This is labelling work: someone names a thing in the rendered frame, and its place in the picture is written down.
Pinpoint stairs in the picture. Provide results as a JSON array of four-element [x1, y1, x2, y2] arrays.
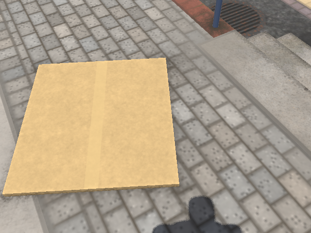
[[247, 31, 311, 91]]

